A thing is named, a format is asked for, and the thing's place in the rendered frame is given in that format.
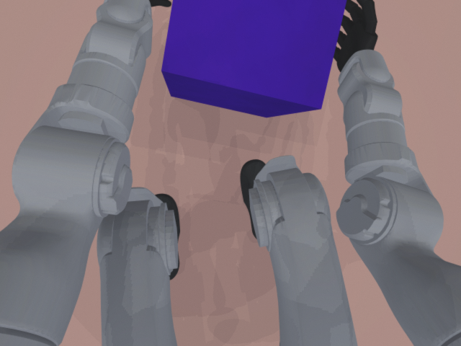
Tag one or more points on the robot right hand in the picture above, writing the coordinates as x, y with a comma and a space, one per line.
360, 32

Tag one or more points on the robot thigh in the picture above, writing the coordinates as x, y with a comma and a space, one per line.
313, 304
135, 281

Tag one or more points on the right robot forearm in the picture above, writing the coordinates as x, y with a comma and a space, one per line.
375, 131

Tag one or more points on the robot left thigh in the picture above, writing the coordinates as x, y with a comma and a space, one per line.
135, 281

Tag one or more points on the robot left upper arm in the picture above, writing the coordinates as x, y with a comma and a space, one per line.
66, 182

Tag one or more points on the left robot forearm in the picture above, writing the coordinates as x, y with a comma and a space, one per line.
106, 75

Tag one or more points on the carton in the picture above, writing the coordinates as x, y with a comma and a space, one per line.
261, 57

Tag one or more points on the robot right thigh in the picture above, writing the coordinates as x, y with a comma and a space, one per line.
313, 304

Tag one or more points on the robot right upper arm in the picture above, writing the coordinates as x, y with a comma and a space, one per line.
394, 229

